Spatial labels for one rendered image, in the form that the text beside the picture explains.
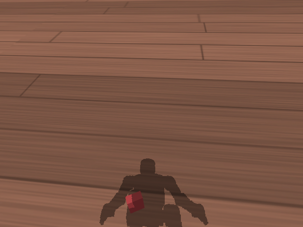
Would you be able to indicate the carton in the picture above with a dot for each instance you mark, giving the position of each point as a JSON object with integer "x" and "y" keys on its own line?
{"x": 135, "y": 202}

